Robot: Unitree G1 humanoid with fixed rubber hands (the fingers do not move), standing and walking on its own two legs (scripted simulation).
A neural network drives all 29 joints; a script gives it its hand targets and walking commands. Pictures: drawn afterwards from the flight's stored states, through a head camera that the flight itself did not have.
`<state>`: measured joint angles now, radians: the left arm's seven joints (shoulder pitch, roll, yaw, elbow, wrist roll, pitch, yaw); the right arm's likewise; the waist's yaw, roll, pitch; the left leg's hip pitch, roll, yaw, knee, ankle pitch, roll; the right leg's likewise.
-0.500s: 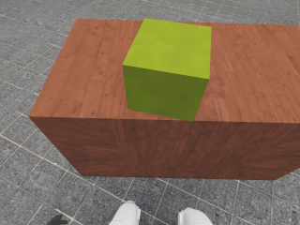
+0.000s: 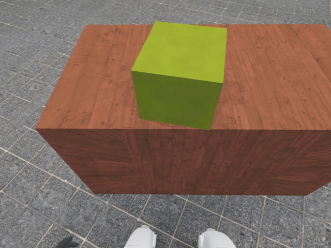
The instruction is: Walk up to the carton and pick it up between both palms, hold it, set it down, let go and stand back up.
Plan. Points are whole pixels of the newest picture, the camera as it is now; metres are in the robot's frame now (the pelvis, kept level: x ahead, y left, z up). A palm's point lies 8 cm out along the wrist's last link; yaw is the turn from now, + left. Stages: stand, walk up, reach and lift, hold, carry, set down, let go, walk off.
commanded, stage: walk up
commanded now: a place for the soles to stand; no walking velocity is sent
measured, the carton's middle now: (182, 74) +0.61 -0.02 +0.04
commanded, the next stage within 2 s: none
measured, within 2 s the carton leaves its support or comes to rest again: neither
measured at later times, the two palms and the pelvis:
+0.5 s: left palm out of the picture +0.09 +0.29 -0.10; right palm out of the picture +0.05 -0.33 -0.08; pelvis -0.02 +0.00 +0.00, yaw +0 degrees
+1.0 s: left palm out of the picture +0.07 +0.30 -0.10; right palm out of the picture +0.02 -0.33 -0.09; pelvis -0.04 -0.01 +0.00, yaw -1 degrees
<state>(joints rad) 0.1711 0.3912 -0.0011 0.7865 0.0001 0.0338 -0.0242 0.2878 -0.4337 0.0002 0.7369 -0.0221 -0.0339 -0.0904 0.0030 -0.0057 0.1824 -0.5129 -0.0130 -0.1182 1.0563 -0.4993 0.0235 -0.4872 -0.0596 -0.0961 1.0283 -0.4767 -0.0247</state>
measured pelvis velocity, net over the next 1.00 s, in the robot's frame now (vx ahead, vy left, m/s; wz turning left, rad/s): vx -0.04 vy -0.01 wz -0.01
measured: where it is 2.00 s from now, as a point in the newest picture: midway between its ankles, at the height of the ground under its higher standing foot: outside the picture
